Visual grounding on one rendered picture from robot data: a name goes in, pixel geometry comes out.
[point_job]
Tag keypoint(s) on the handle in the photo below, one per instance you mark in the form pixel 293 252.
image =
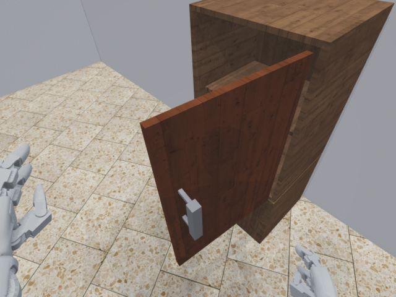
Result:
pixel 194 215

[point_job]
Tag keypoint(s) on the cupboard door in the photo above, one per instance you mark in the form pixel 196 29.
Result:
pixel 223 149

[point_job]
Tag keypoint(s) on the left robot forearm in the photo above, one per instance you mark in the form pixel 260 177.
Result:
pixel 9 283

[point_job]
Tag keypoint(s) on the right robot hand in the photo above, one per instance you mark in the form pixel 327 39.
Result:
pixel 318 281

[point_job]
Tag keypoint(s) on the left robot hand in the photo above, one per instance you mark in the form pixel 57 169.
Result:
pixel 12 178

